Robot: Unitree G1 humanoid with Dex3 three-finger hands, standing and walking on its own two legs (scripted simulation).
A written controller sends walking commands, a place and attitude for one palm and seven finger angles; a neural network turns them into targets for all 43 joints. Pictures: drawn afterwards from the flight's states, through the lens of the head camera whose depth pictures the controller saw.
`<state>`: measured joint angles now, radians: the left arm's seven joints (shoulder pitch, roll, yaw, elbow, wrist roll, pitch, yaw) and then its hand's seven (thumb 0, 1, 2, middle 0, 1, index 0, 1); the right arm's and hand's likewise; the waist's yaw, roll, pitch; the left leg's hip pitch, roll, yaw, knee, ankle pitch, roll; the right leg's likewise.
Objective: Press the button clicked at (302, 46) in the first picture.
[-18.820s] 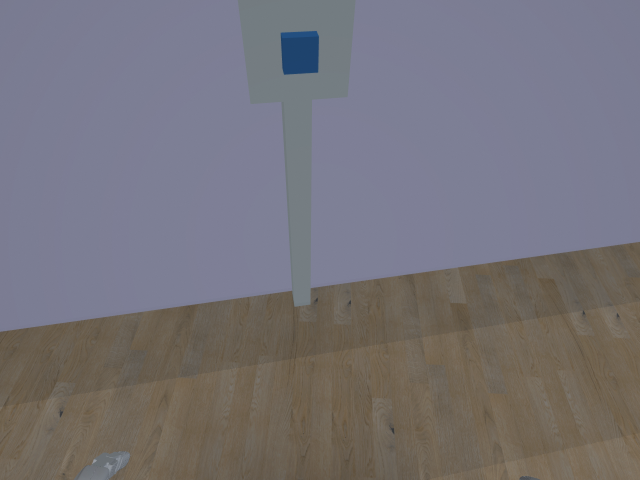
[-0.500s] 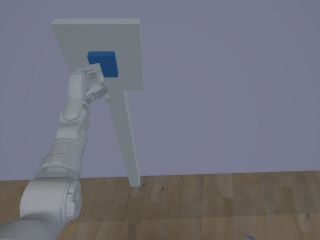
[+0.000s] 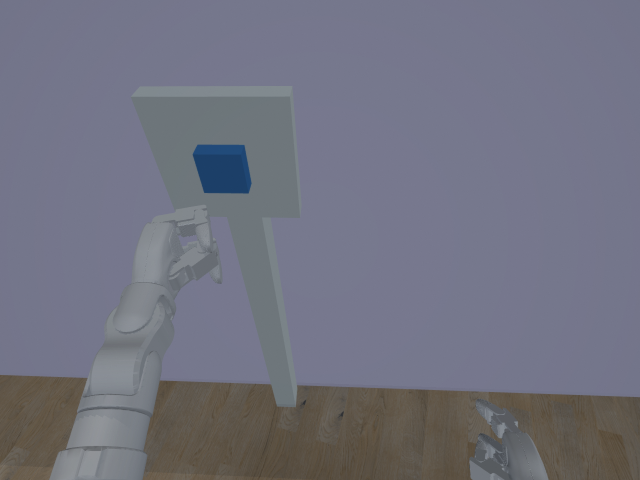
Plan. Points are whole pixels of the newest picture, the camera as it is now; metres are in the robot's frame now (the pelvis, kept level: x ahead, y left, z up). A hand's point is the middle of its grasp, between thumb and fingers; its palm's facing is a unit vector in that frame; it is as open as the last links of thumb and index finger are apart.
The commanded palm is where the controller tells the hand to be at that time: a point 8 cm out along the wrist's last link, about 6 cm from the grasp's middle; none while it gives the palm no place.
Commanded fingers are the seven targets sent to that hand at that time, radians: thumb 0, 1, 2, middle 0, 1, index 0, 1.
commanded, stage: pull the fist back off the button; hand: left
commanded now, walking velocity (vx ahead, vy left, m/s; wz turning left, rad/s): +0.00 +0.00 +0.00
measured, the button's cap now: (224, 168) +0.47 +0.18 +0.17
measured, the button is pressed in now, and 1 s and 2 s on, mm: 0 0 0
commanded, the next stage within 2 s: draw the hand back to the body in 0.02 s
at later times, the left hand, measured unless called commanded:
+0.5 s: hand (174, 287) +0.28 +0.19 +0.15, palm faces +0.11 -0.99 -0.03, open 3.1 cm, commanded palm +0.25 +0.23 +0.16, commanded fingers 0.00 0.90 0.90 -1.30 -1.50 -1.30 -1.50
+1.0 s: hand (92, 336) +0.20 +0.23 +0.16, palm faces +0.31 -0.91 -0.28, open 3.1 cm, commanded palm +0.16 +0.28 +0.18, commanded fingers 0.00 0.90 0.90 -1.30 -1.50 -1.30 -1.50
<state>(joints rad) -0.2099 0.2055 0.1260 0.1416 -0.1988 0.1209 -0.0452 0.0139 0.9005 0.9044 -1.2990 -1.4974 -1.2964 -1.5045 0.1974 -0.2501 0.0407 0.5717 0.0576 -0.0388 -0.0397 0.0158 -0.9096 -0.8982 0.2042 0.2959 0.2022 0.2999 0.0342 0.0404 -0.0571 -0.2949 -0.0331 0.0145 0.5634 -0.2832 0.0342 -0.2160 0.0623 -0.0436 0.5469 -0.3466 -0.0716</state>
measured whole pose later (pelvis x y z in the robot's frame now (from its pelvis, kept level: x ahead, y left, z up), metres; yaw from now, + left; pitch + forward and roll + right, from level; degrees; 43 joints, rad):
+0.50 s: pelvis -0.01 -0.01 +0.00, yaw -1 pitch -2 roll +0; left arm 0.00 0.25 0.23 -0.05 -0.26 0.17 -0.12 0.02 0.90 0.90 -1.30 -1.50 -1.29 -1.50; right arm 0.23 -0.26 0.05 0.59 0.06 -0.01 -0.07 0.02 -0.91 -0.90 0.20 0.30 0.20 0.30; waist 0.03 0.04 -0.06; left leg -0.24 -0.02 0.02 0.53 -0.26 0.02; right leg -0.17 0.08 -0.04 0.52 -0.32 -0.08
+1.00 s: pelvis -0.02 +0.02 +0.01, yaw +0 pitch -5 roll -1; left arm 0.32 0.30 0.17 -0.33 -0.08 -0.08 0.09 0.02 0.90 0.90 -1.30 -1.50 -1.30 -1.50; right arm 0.18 -0.22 0.06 0.64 0.00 -0.06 -0.06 0.02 -0.91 -0.90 0.21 0.30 0.20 0.30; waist 0.06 0.07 0.04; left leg -0.12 -0.04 0.02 0.40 -0.18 0.06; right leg -0.03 0.05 -0.03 0.35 -0.23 -0.04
